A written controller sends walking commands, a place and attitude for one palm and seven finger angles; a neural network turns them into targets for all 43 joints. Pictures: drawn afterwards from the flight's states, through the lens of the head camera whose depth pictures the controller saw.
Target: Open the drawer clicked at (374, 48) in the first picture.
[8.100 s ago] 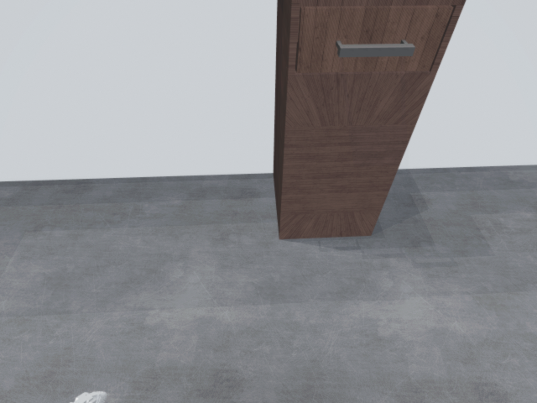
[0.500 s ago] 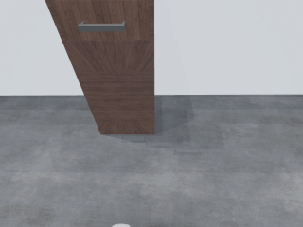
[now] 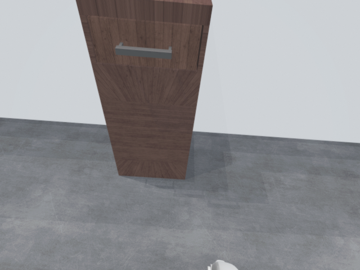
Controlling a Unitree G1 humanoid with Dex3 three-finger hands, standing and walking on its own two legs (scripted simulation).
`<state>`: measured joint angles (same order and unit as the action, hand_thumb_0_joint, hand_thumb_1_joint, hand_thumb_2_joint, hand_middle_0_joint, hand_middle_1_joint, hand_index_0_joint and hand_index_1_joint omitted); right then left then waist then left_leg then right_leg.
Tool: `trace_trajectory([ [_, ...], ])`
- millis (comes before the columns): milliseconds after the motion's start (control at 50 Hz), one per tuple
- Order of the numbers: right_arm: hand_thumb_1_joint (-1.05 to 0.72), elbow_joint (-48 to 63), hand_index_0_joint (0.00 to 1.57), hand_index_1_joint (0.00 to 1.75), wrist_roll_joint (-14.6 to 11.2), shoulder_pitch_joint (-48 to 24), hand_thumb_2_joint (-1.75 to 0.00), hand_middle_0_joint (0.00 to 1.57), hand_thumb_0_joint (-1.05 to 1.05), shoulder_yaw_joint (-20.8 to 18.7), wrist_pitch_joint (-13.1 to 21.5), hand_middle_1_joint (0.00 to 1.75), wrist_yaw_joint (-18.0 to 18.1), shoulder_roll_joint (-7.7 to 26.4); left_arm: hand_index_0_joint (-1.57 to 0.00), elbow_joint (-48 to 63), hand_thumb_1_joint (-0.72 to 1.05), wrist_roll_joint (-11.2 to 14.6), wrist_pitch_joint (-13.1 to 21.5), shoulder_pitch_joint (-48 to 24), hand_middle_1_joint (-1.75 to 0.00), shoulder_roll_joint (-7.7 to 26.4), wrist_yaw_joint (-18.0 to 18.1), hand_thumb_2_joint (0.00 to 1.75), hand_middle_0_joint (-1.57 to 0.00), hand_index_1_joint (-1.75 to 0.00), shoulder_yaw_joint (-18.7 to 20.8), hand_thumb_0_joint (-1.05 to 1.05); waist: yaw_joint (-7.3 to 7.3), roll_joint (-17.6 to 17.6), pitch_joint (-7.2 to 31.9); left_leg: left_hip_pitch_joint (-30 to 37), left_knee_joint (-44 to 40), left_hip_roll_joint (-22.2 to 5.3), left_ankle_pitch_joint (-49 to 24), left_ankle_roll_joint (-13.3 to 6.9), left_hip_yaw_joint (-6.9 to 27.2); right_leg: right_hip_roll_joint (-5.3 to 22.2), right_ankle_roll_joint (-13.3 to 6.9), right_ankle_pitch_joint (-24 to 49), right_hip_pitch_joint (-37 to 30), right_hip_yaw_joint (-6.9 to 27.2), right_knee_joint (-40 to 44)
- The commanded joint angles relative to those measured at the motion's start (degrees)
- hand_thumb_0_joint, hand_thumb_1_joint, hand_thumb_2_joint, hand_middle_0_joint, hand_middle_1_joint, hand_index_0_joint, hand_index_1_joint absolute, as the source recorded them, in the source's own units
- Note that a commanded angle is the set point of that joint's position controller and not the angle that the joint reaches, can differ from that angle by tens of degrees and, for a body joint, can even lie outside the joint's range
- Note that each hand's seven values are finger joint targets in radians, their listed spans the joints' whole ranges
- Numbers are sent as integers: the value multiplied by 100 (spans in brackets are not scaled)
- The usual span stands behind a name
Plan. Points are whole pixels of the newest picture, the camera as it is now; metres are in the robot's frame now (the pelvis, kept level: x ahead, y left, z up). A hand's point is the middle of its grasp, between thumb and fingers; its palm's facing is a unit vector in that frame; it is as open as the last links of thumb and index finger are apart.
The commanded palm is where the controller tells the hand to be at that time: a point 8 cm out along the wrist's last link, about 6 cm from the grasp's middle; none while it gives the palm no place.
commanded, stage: take the last steps up to it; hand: left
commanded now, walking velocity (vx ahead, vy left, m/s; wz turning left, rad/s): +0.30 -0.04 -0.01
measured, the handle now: (144, 49) +0.79 +0.16 +0.11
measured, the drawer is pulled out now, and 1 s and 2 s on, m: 0.00 0.00 0.00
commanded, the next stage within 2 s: come to a stop and stand still in 0.56 s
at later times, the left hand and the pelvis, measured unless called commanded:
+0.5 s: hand (132, 256) +0.20 +0.13 -0.17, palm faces +0.08 -0.97 -0.22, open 7.2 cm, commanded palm none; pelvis +0.16 -0.06 -0.01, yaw +2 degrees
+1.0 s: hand (131, 237) +0.25 +0.14 -0.19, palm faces +0.08 -0.98 -0.19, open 7.4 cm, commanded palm none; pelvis +0.24 -0.04 -0.01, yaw +1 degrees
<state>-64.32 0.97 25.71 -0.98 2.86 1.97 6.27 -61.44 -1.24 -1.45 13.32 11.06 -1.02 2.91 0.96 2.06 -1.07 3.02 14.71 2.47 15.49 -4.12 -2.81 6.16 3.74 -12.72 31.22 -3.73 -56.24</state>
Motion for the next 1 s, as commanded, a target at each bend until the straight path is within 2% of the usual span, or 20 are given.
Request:
trace_trajectory([
  [0, -90, -19, 20, 30, 37, 750, -90, 20, 0, -168, 122, 30, 85, 825, -20, 712, 90, 14, 200, -1100, -30, 129, -6, 90, -20, -30, 6, 0, 285, -747, -955, -63, -366, -1848, -2320, -596, 1096, 58, -123, -46, 906, 3, 689],
  [100, -90, -143, 20, 30, 90, 780, -90, 20, 0, -189, 103, 30, 80, 883, -20, 859, 90, 35, 294, -1358, -30, 42, -27, 90, -20, -30, 5, 0, 282, -905, -881, -246, 19, -1817, -2887, -526, 925, -195, -387, -223, 15, -188, 1701],
  [140, -90, -181, 20, 30, 59, 702, -90, 20, 0, -198, 95, 30, 74, 944, -20, 700, 90, 33, 353, -768, -30, 89, -9, 90, -20, -30, 35, 0, -20, -808, -573, -317, 697, -1630, -4030, -400, 628, -523, -512, -135, -973, -474, 2243],
  [160, -90, -181, 20, 30, 22, 618, -90, 20, 0, -212, 97, 30, 65, 992, -20, 474, 90, 22, 400, -45, -30, 209, 11, 90, -20, -30, 74, 0, -337, -700, -165, -467, 1434, -1486, -4224, -234, 445, -630, -560, 261, -1934, -558, 2660],
  [180, -90, -140, 20, 30, -22, 600, -90, 20, 0, -217, 120, 30, 20, 905, -20, 232, 90, 1, 464, 745, -30, 526, 58, 90, -20, -30, 148, 0, -658, -408, 279, -1419, 2460, -1298, -3640, -44, 366, -253, -726, 625, -3426, -73, 2791],
  [200, -90, 2, 20, 30, -86, 723, -90, 20, 0, -185, 165, 30, -31, 599, -20, 8, 90, -36, 539, 1657, -30, 1088, 147, 90, -20, -30, 318, 0, -914, 756, 1086, -2823, 4206, -565, -1070, 232, -168, 1351, -1306, 1288, -4894, 1820, 3024],
  [220, -90, 186, 20, 30, -117, 537, -90, 20, 0, -195, 135, 30, -13, 601, -20, -70, 90, 68, 511, 1944, -30, 1394, 163, 90, -20, -30, 328, 0, -832, 743, 1204, -3429, 5763, -176, 1840, 266, 48, 2256, -1869, 1738, -4684, 3079, 3646],
  [260, -90, 319, 20, 30, -52, -45, -90, 20, 0, -270, 35, 30, -76, 510, -20, 212, 90, 87, 458, 816, -30, 1004, 182, 90, -20, -30, 246, 0, -544, 218, 176, -3735, 6304, -734, 1079, 190, 445, 1925, -1691, -863, -2895, 2711, 4341],
  [280, -90, 309, 20, 30, -2, -99, -90, 20, 0, -279, -55, 30, -114, 444, -20, 324, 90, 87, 438, 327, -30, 665, 207, 90, -20, -30, 170, 0, -290, 47, -292, -3586, 6093, -919, 621, 180, 473, 1632, -1469, -1447, -2000, 2054, 4569],
  [320, -90, 216, 20, 30, 71, 187, -90, 20, 0, -247, -207, 30, -150, 269, -20, 403, 90, 32, 481, 19, -30, 238, 225, 90, -20, -30, 36, 0, 44, 314, -498, -3158, 5545, -981, 186, 331, 319, 1167, -1147, -973, -1131, 1084, 4817],
  [360, -90, 202, 20, 30, 82, 278, -90, 20, 0, -233, -266, 30, -167, 233, -20, 336, 90, 15, 524, 107, -30, 161, 222, 90, -20, -30, -1, 0, 167, 500, -457, -2974, 4999, -979, 21, 440, 153, 950, -1104, -462, -972, 593, 4849],
  [560, -90, 833, 20, 30, 37, -1192, -90, 20, 0, -205, -92, 30, -294, 459, -20, 67, 90, -16, 537, 737, -30, 590, 172, 90, -20, -30, 84, 0, -177, 409, -425, -2459, 2265, -755, -100, 492, -238, 986, -1274, 142, -1795, 571, 4392],
  [620, -90, 589, 20, 30, 40, -572, -90, 20, 0, -198, 23, 30, -233, 703, -20, 25, 90, 17, 445, 801, -30, 442, 179, 90, -20, -30, 52, 0, 105, -203, -120, -845, 1065, -663, -575, 446, -239, 518, -928, 113, -1354, 156, 3170],
  [640, -90, 472, 20, 30, 81, -124, -90, 20, 0, -262, 73, 30, -177, 1117, -20, 71, 90, 41, 423, 930, -30, 186, 160, 90, -20, -30, 3, 0, 218, -1153, 164, -109, 739, -1531, -1247, 103, 808, -26, -647, -322, -763, -260, 1970],
  [660, -90, 432, 20, 30, 67, 79, -90, 20, 0, -298, 18, 30, -118, 1452, -20, 138, 90, 69, 420, 997, -30, -25, 161, 90, -20, -30, -76, 0, 196, -1794, 301, 75, 320, -2527, -2320, -442, 1848, -427, -404, -1950, -277, -531, 920],
  [680, -90, 418, 20, 30, 58, -134, -90, 20, 0, -224, -29, 30, -32, 1375, -20, 99, 90, 45, 332, 926, -30, 50, 244, 90, -20, -30, -105, 0, 144, -1748, 367, -392, 232, -2630, -2700, -581, 1867, -285, -380, -2366, -483, -8, 420],
  [740, -90, 572, 20, 30, 9, -1234, -90, 20, 0, -66, -57, 30, 78, 983, -20, -182, 90, 93, 219, 1018, -30, -60, 274, 90, -20, -30, -156, 0, -196, -789, -22, -1195, 343, -2229, -4248, -577, 958, 9, -218, -1634, -1138, 278, 815],
  [800, -90, 547, 20, 30, -34, -1333, -90, 20, 0, -200, -145, 30, 130, 1116, -20, -145, 90, 62, 51, 1069, -30, 91, 286, 90, -20, -30, -95, 0, -152, -743, 234, -888, 472, -2193, -4685, -536, 695, -89, -145, -1242, -1146, 177, 932],
  [900, -90, 682, 20, 30, 14, -1516, -90, 20, 0, -364, -297, 30, 114, 1257, -20, 237, 90, 4, -124, 785, -30, 120, 286, 90, -20, -30, 45, 0, -133, -965, 204, -1266, 503, -2232, -3835, -637, 584, -201, -156, -1326, -896, 215, 267],
  [980, -90, 747, 20, 30, 47, -1680, -90, 20, 0, -396, -337, 30, 25, 1190, -20, 381, 90, 19, -55, 720, -30, 69, 288, 90, -20, -30, 34, 0, -192, -1330, 206, -1591, 558, -1986, -2693, -465, 522, -255, -221, -1037, -1409, 46, 1261],
])
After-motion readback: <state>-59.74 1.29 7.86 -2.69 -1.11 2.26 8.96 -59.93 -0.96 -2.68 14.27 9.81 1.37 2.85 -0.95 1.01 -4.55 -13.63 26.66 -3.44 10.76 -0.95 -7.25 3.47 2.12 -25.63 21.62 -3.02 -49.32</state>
